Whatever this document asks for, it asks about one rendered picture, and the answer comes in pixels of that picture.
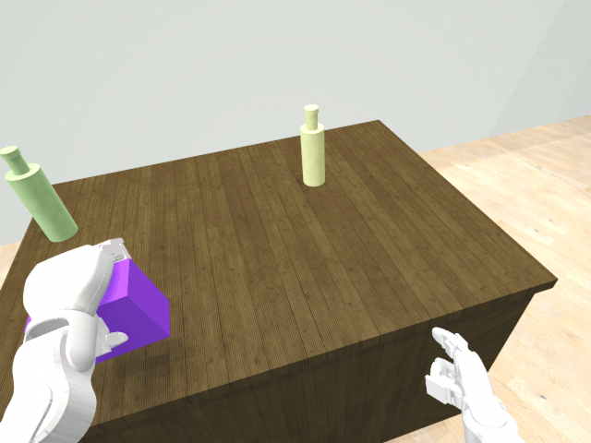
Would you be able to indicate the left robot forearm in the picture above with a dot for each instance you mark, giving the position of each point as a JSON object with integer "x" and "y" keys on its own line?
{"x": 53, "y": 400}

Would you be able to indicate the right robot forearm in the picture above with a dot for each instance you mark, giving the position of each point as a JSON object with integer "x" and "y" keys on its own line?
{"x": 486, "y": 420}

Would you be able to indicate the robot right hand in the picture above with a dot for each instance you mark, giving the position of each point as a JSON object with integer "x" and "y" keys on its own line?
{"x": 448, "y": 382}

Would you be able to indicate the sponge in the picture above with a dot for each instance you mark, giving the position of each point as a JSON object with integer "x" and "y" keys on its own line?
{"x": 132, "y": 304}

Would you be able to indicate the table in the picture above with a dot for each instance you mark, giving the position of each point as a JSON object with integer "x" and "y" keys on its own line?
{"x": 298, "y": 314}

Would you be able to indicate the robot left hand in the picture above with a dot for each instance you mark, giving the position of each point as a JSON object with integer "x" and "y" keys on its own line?
{"x": 77, "y": 280}

